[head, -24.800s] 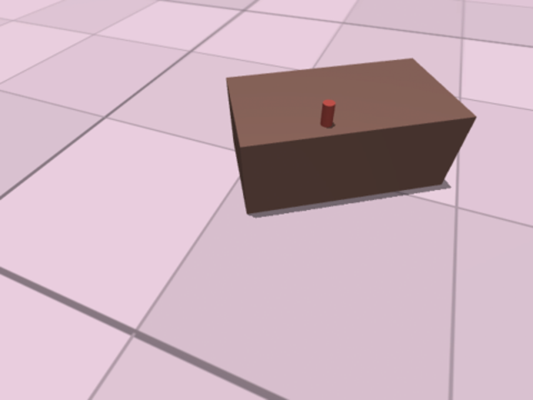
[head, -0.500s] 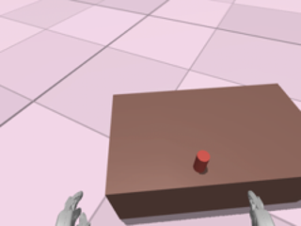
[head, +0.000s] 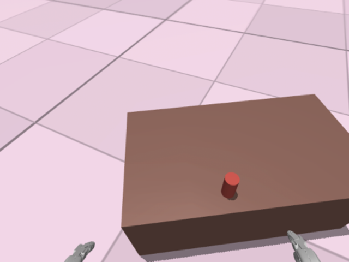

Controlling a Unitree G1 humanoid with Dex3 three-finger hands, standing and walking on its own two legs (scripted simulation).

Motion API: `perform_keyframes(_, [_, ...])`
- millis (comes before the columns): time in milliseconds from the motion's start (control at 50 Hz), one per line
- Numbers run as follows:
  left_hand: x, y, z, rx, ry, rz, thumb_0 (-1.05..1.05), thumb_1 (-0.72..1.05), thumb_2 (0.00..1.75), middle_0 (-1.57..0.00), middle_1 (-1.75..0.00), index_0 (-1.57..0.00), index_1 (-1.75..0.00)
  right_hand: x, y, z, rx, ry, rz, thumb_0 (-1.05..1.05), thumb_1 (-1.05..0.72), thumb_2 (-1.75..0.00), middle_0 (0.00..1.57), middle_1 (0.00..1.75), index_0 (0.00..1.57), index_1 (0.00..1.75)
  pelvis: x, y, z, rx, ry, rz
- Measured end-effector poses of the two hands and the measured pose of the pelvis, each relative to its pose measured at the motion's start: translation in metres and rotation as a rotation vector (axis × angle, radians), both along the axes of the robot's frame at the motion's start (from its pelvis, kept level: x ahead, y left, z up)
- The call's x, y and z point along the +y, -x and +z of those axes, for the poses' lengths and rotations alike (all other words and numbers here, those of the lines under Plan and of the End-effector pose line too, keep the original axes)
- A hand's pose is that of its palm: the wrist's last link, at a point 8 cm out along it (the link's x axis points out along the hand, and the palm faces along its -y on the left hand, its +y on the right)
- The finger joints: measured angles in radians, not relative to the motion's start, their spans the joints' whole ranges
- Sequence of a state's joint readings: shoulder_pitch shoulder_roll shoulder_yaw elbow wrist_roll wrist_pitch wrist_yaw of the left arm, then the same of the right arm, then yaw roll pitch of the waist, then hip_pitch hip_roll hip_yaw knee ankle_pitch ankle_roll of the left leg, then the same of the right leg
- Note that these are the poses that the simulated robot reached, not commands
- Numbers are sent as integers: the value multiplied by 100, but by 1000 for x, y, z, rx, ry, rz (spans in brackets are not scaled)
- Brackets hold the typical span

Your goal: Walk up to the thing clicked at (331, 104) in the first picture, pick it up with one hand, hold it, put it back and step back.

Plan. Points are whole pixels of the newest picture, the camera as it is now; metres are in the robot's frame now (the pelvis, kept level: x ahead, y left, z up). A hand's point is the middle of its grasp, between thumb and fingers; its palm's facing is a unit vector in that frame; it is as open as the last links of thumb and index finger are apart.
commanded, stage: stand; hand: right
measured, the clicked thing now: (229, 185) +0.45 -0.17 -0.26
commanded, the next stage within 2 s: none
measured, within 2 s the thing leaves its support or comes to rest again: neither
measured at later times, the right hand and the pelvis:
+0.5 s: hand out of the picture +0.05 -0.24 -0.12, palm faces +0.01 +0.94 -0.35, open 7.7 cm; pelvis +0.01 +0.01 +0.04, yaw -1 degrees
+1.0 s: hand out of the picture +0.05 -0.23 -0.11, palm faces +0.02 +0.94 -0.35, open 7.4 cm; pelvis +0.00 +0.02 +0.05, yaw -1 degrees
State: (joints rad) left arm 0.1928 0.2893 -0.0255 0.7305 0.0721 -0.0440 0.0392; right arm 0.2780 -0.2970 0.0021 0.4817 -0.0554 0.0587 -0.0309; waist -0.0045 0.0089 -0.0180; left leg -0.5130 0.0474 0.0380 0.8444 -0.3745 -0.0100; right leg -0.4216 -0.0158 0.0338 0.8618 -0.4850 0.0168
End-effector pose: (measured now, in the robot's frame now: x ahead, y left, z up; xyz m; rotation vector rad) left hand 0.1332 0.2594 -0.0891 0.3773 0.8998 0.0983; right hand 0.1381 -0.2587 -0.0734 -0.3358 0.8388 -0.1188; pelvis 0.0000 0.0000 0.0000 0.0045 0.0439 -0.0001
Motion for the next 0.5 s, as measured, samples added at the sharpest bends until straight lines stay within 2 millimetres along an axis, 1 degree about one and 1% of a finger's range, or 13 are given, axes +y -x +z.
perform_keyframes(60, [15, 14, 0, 59, -13, 38, 1, 90, 90, -21, -30, -20, -30, -16, 17, -9, 81, 12, -34, 0, 37, -21, 13, 16, 13, 16, -1, -2, 4, -16, 2, -2])
perform_keyframes(120, [28, 28, 1, 117, -28, 73, 1, 90, 90, -21, -30, -20, -30, -27, 36, -13, 157, 23, -70, 0, 20, -37, 16, 21, 16, 21, -1, -5, 9, -30, 1, -4])
perform_keyframes(200, [37, 46, 1, 192, -34, 108, 0, 90, 90, -21, -30, -20, -30, -32, 59, -15, 246, 29, -112, 0, -6, -60, 18, 26, 19, 26, 0, -8, 17, -46, 2, -9])
perform_keyframes(260, [39, 56, 1, 237, -27, 127, 0, 91, 90, -21, -30, -20, -30, -32, 72, -14, 298, 29, -136, 0, -28, -72, 19, 28, 19, 28, 1, -9, 23, -58, 5, -12])
perform_keyframes(320, [38, 63, 1, 270, -14, 139, 0, 91, 90, -21, -30, -20, -30, -30, 82, -12, 335, 26, -155, 0, -50, -80, 20, 29, 20, 29, 3, -10, 29, -72, 6, -16])
perform_keyframes(380, [36, 68, 1, 294, 2, 144, 0, 91, 90, -21, -30, -20, -30, -26, 89, -9, 360, 23, -167, 1, -66, -84, 20, 29, 20, 29, 4, -9, 33, -83, 7, -19])
perform_keyframes(440, [34, 71, 0, 312, 16, 144, 0, 91, 90, -21, -30, -20, -30, -24, 94, -7, 375, 19, -176, 1, -77, -87, 20, 30, 20, 30, 6, -8, 37, -91, 7, -21])
perform_keyframes(500, [32, 73, 0, 322, 25, 144, 0, 91, 90, -21, -30, -20, -30, -22, 96, -5, 384, 16, -182, 1, -83, -88, 21, 30, 21, 30, 6, -6, 40, -97, 7, -22])
